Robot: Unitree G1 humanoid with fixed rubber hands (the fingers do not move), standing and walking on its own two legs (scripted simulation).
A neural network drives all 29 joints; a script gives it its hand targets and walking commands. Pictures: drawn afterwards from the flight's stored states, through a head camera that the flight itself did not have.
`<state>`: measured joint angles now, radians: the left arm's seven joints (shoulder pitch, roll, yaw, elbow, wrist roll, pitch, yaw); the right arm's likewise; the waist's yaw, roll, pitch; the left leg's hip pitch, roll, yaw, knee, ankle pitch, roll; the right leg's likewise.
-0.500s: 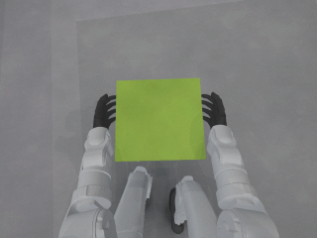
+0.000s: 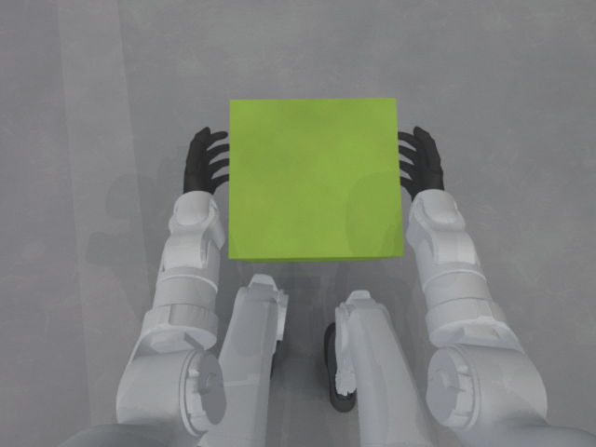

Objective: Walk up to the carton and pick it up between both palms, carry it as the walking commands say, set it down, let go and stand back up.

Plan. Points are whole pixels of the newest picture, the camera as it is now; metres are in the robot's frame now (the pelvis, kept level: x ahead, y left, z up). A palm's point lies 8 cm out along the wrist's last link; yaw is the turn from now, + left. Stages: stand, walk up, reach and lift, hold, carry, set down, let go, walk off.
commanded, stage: set down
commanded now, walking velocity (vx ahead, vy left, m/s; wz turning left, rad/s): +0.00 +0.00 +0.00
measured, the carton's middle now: (310, 196) +0.43 +0.03 -0.18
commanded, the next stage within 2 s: none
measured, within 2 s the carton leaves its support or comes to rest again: rests again in 1.98 s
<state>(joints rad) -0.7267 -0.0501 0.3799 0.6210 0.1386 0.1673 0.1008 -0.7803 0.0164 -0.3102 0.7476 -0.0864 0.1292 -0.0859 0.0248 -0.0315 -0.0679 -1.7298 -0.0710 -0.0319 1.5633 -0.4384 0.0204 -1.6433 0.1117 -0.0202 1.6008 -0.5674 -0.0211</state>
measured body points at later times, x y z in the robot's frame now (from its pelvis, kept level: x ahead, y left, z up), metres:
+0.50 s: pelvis -0.02 +0.00 -0.07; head +0.26 +0.03 +0.28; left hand +0.43 +0.18 -0.19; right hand +0.46 -0.12 -0.18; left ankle +0.11 +0.10 -0.52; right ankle +0.07 -0.10 -0.52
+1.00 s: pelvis -0.05 -0.01 -0.13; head +0.30 +0.02 +0.14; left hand +0.45 +0.20 -0.28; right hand +0.48 -0.10 -0.29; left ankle +0.11 +0.10 -0.52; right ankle +0.07 -0.10 -0.52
